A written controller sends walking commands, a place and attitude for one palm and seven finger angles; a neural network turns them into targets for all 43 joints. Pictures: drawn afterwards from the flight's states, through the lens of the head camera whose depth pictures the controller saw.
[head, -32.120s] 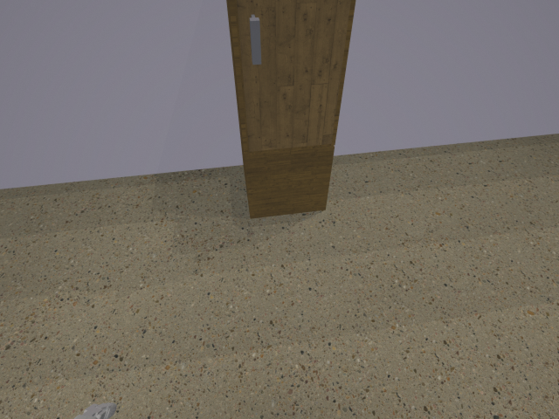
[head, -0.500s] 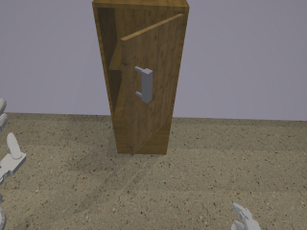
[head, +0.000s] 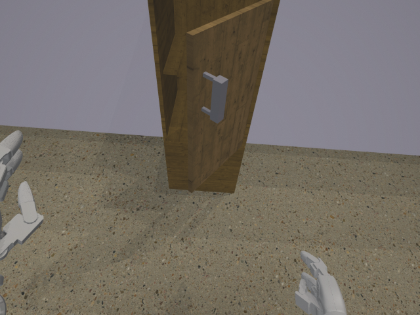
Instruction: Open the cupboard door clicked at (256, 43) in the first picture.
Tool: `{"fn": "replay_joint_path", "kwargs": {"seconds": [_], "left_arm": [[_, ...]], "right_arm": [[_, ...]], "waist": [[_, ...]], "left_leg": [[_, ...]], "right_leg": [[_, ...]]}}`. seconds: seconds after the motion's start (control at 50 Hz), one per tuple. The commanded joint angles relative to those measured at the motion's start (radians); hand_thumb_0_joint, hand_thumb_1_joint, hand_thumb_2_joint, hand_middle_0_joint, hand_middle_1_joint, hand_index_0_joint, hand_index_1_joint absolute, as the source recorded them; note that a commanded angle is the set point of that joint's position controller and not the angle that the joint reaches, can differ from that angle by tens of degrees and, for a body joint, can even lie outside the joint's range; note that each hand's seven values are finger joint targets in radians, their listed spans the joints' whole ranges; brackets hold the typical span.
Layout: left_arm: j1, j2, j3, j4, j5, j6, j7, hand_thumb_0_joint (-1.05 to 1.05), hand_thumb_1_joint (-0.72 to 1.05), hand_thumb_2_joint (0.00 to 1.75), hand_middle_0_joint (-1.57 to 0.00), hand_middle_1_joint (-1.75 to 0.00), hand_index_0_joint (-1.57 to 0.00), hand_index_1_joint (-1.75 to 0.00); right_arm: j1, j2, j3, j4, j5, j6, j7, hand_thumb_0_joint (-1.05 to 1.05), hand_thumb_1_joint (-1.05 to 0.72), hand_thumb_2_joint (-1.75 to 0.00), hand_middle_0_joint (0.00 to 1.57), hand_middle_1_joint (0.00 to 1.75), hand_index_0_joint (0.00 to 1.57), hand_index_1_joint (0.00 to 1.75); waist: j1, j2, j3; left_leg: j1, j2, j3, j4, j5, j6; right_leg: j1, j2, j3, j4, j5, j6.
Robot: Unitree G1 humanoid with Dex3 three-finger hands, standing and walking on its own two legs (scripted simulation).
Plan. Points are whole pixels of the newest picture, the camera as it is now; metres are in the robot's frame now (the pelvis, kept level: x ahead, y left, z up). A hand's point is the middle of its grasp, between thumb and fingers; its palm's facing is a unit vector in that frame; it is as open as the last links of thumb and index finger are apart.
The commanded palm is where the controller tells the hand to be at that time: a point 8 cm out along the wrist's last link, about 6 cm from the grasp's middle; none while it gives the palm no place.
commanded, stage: stop stepping back and stand still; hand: left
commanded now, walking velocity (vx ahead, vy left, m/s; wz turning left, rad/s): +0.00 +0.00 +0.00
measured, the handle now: (212, 97) +0.60 +0.03 +0.08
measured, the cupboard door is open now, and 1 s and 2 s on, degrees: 53 53 53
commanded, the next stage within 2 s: let the arm hang, fingers relaxed in 0.42 s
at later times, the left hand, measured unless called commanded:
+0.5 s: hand (17, 238) +0.18 +0.26 +0.16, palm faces +0.42 -0.79 -0.45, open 7.4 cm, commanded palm none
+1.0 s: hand out of the picture -0.06 +0.16 -0.18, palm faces +0.08 -0.98 -0.18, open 7.1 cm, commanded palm none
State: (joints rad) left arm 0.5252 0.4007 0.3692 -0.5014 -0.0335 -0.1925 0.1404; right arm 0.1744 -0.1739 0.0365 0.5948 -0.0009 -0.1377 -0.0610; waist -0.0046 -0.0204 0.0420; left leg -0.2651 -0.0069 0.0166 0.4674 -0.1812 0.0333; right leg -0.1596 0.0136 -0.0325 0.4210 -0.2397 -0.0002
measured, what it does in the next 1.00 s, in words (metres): stands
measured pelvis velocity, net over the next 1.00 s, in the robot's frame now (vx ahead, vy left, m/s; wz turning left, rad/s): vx -0.02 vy -0.02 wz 0.06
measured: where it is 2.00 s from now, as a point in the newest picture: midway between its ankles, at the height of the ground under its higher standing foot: outside the picture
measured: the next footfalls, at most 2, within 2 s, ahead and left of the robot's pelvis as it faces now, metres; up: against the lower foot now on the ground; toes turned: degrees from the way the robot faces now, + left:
none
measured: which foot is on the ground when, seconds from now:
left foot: down 0.00-1.00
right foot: down 0.00-1.00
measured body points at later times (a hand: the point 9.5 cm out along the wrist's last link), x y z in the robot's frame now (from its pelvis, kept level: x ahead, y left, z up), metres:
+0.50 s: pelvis -0.02 +0.00 +0.00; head -0.01 +0.01 +0.45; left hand +0.15 +0.30 +0.18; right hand +0.14 -0.23 -0.08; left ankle +0.04 +0.09 -0.74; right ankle -0.01 -0.12 -0.74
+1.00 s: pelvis -0.02 -0.02 +0.00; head +0.01 +0.00 +0.44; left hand -0.06 +0.22 -0.17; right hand -0.03 -0.25 -0.15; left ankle +0.04 +0.09 -0.74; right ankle -0.01 -0.12 -0.74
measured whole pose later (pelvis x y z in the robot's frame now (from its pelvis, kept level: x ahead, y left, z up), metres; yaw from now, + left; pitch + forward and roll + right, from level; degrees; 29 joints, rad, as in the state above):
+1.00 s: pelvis -0.02 -0.02 +0.00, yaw +4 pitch -1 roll -1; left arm 0.34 0.19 0.01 1.05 0.02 0.04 0.01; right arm 0.34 -0.18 0.01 1.06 -0.02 0.05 -0.02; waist 0.01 -0.01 0.07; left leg -0.33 -0.02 -0.05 0.50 -0.16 0.02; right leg -0.21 0.01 -0.10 0.48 -0.25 -0.03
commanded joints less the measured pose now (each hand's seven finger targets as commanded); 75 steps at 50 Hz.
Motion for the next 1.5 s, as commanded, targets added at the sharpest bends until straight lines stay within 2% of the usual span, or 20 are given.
{"fn": "replay_joint_path", "kwargs": {"seconds": [0.0, 0.12, 0.26, 0.46, 0.48, 0.5, 0.52, 0.54, 0.6, 0.64, 0.66, 0.7, 0.74, 0.8, 0.84, 0.9, 1.04, 1.12, 1.3, 1.48], "left_arm": [[0.086, 0.185, 0.199, -0.179, -0.024, -0.071, 0.028, 0.00, 0.90, 0.90, -0.20, -0.30, -0.20, -0.30], [-0.012, 0.131, 0.120, -0.097, -0.018, -0.064, 0.020, 0.00, 0.90, 0.90, -0.20, -0.30, -0.20, -0.30], [-0.138, 0.172, 0.109, -0.169, 0.011, -0.064, 0.032, 0.00, 0.90, 0.90, -0.20, -0.30, -0.20, -0.30], [0.027, 0.168, 0.154, -0.105, -0.008, -0.065, 0.033, 0.00, 0.90, 0.90, -0.20, -0.30, -0.20, -0.30], [0.017, 0.153, 0.137, -0.113, -0.011, -0.067, 0.031, 0.00, 0.90, 0.90, -0.20, -0.30, -0.20, -0.30], [-0.090, -0.009, -0.259, 0.664, 0.074, 0.091, -0.111, 0.00, 0.90, 0.90, -0.20, -0.30, -0.20, -0.30], [-0.098, -0.011, -0.237, 0.692, 0.063, 0.161, -0.132, 0.00, 0.90, 0.90, -0.20, -0.30, -0.20, -0.30], [-0.104, -0.011, -0.238, 0.671, 0.060, 0.181, -0.137, 0.00, 0.90, 0.90, -0.20, -0.30, -0.20, -0.30], [-0.171, 0.011, -0.258, 0.799, 0.073, 0.177, -0.143, 0.00, 0.90, 0.90, -0.20, -0.30, -0.20, -0.30], [-0.231, 0.028, -0.267, 0.917, 0.075, 0.177, -0.145, 0.00, 0.90, 0.90, -0.20, -0.30, -0.20, -0.30], [-0.257, 0.027, -0.276, 0.973, 0.072, 0.182, -0.141, 0.00, 0.90, 0.90, -0.20, -0.30, -0.20, -0.30], [-0.309, 0.002, -0.303, 1.078, 0.065, 0.198, -0.132, 0.00, 0.90, 0.90, -0.20, -0.30, -0.20, -0.30], [-0.326, -0.021, -0.324, 1.168, 0.058, 0.208, -0.126, 0.00, 0.90, 0.90, -0.20, -0.30, -0.20, -0.30], [-0.261, -0.042, -0.332, 1.303, 0.050, 0.209, -0.124, 0.00, 0.90, 0.90, -0.20, -0.30, -0.20, -0.30], [-0.191, -0.054, -0.330, 1.392, 0.045, 0.206, -0.124, 0.00, 0.90, 0.90, -0.20, -0.30, -0.20, -0.30], [-0.147, -0.084, -0.326, 1.482, 0.045, 0.202, -0.126, 0.00, 0.90, 0.90, -0.20, -0.30, -0.20, -0.30], [-0.142, -0.121, -0.339, 1.585, 0.044, 0.188, -0.119, 0.00, 0.90, 0.90, -0.20, -0.30, -0.20, -0.30], [-0.156, -0.141, -0.345, 1.609, 0.041, 0.189, -0.110, 0.00, 0.90, 0.90, -0.20, -0.30, -0.20, -0.30], [-0.112, -0.169, -0.344, 1.644, 0.039, 0.190, -0.104, 0.00, 0.90, 0.90, -0.20, -0.30, -0.20, -0.30], [-0.138, -0.182, -0.333, 1.637, 0.037, 0.180, -0.100, 0.00, 0.90, 0.90, -0.20, -0.30, -0.20, -0.30]], "right_arm": [[-0.056, -0.142, -0.065, -0.137, -0.004, -0.030, -0.009, 0.00, -0.90, -0.90, 0.20, 0.30, 0.20, 0.30], [-0.055, -0.158, -0.065, -0.126, 0.002, -0.029, -0.021, 0.00, -0.90, -0.90, 0.20, 0.30, 0.20, 0.30], [-0.065, -0.169, -0.069, -0.115, 0.000, -0.056, -0.034, 0.00, -0.90, -0.90, 0.20, 0.30, 0.20, 0.30], [-0.057, -0.155, -0.072, -0.114, -0.005, -0.045, -0.023, 0.00, -0.90, -0.90, 0.20, 0.30, 0.20, 0.30], [-0.055, -0.152, -0.068, -0.115, -0.002, -0.041, -0.022, 0.00, -0.90, -0.90, 0.20, 0.30, 0.20, 0.30], [-0.087, -0.333, -0.109, 0.162, 0.004, -0.065, 0.072, 0.00, -0.90, -0.90, 0.20, 0.30, 0.20, 0.30], [-0.007, -0.289, -0.113, 0.165, 0.007, 0.005, 0.069, 0.00, -0.90, -0.90, 0.20, 0.30, 0.20, 0.30], [0.008, -0.290, -0.110, 0.140, 0.006, 0.026, 0.065, 0.00, -0.90, -0.90, 0.20, 0.30, 0.20, 0.30], [-0.010, -0.292, -0.093, 0.156, -0.014, 0.057, 0.059, 0.00, -0.90, -0.90, 0.20, 0.30, 0.20, 0.30], [-0.014, -0.288, -0.089, 0.182, -0.020, 0.075, 0.060, 0.00, -0.90, -0.90, 0.20, 0.30, 0.20, 0.30], [0.003, -0.266, -0.084, 0.191, -0.021, 0.087, 0.061, 0.00, -0.90, -0.90, 0.20, 0.30, 0.20, 0.30], [0.034, -0.207, -0.069, 0.233, -0.028, 0.116, 0.059, 0.00, -0.90, -0.90, 0.20, 0.30, 0.20, 0.30], [0.058, -0.165, -0.057, 0.269, -0.031, 0.135, 0.056, 0.00, -0.90, -0.90, 0.20, 0.30, 0.20, 0.30], [0.056, -0.159, -0.045, 0.309, -0.031, 0.138, 0.051, 0.00, -0.90, -0.90, 0.20, 0.30, 0.20, 0.30], [0.050, -0.164, -0.045, 0.332, -0.029, 0.140, 0.043, 0.00, -0.90, -0.90, 0.20, 0.30, 0.20, 0.30], [0.088, -0.147, -0.053, 0.369, -0.025, 0.146, 0.033, 0.00, -0.90, -0.90, 0.20, 0.30, 0.20, 0.30], [0.193, -0.098, -0.064, 0.442, -0.020, 0.155, 0.029, 0.00, -0.90, -0.90, 0.20, 0.30, 0.20, 0.30], [0.227, -0.058, -0.057, 0.485, -0.020, 0.162, 0.030, 0.00, -0.90, -0.90, 0.20, 0.30, 0.20, 0.30], [0.197, -0.035, -0.039, 0.521, -0.020, 0.143, 0.023, 0.00, -0.90, -0.90, 0.20, 0.30, 0.20, 0.30], [0.193, -0.022, -0.040, 0.528, -0.020, 0.133, 0.015, 0.00, -0.90, -0.90, 0.20, 0.30, 0.20, 0.30]], "waist": [[0.007, 0.107, -0.139], [-0.006, 0.114, -0.067], [0.006, 0.116, -0.095], [0.010, 0.104, -0.091], [0.006, 0.095, -0.082], [-0.033, 0.103, -0.005], [-0.023, 0.121, -0.075], [-0.023, 0.146, -0.061], [0.002, -0.084, -0.096], [-0.001, -0.221, -0.116], [-0.009, -0.230, -0.114], [-0.027, -0.188, -0.095], [-0.033, -0.060, -0.072], [-0.005, 0.223, -0.028], [0.022, 0.310, -0.040], [0.030, 0.294, -0.053], [-0.005, -0.026, 0.009], [-0.023, -0.098, 0.049], [0.011, 0.035, 0.087], [0.011, 0.049, 0.014]], "left_leg": [[-0.015, 0.077, -0.099, -0.119, 0.025, -0.021], [-0.022, 0.087, -0.116, -0.180, -0.155, -0.019], [-0.013, 0.076, -0.128, -0.215, -0.218, -0.010], [0.003, 0.051, -0.093, -0.153, -0.109, -0.032], [-0.009, 0.056, -0.104, -0.161, -0.107, -0.032], [-0.120, 0.101, -0.157, 0.001, 0.117, -0.010], [-0.030, 0.117, -0.132, -0.003, 0.175, -0.012], [-0.054, 0.134, -0.148, -0.023, 0.131, 0.004], [-0.124, 0.130, -0.210, -0.035, 0.054, 0.042], [-0.084, 0.094, -0.186, 0.013, 0.018, 0.036], [-0.054, 0.069, -0.156, 0.053, 0.013, 0.025], [0.012, 0.031, -0.094, 0.121, 0.004, 0.004], [0.038, 0.033, -0.084, 0.116, -0.003, -0.005], [-0.076, 0.086, -0.195, -0.068, -0.046, 0.015], [-0.145, 0.104, -0.236, -0.157, -0.153, 0.023], [-0.141, 0.103, -0.237, -0.190, -0.228, 0.022], [-0.011, 0.060, -0.137, -0.082, -0.118, 0.006], [0.070, 0.050, -0.093, -0.008, -0.046, -0.002], [-0.023, 0.083, -0.133, -0.114, -0.005, 0.012], [0.020, 0.080, -0.112, -0.081, 0.141, 0.003]], "right_leg": [[0.072, -0.043, 0.053, -0.085, 0.092, 0.000], [-0.006, -0.021, 0.044, -0.131, -0.031, 0.012], [0.028, -0.012, 0.042, -0.128, -0.043, 0.017], [0.001, -0.033, 0.051, -0.176, -0.048, 0.001], [0.007, -0.030, 0.042, -0.167, -0.048, 0.002], [-0.113, -0.095, -0.004, 0.014, 0.073, -0.037], [-0.143, -0.092, 0.040, 0.007, 0.030, -0.038], [-0.150, -0.074, 0.021, 0.038, -0.037, -0.033], [-0.078, -0.062, 0.039, 0.075, -0.068, -0.052], [-0.101, -0.111, 0.084, 0.016, -0.087, -0.070], [-0.133, -0.141, 0.104, -0.008, -0.109, -0.087], [-0.195, -0.184, 0.127, -0.052, -0.134, -0.110], [-0.227, -0.183, 0.121, -0.056, -0.170, -0.107], [-0.118, -0.097, 0.071, 0.016, -0.144, -0.061], [-0.002, -0.073, 0.041, 0.040, -0.087, -0.046], [0.043, -0.071, 0.033, 0.013, -0.070, -0.049], [-0.095, -0.125, 0.084, -0.129, -0.179, -0.069], [-0.207, -0.152, 0.097, -0.173, -0.245, -0.082], [-0.082, -0.107, 0.061, -0.081, -0.069, -0.055], [-0.001, -0.120, 0.050, -0.071, 0.075, -0.054]]}}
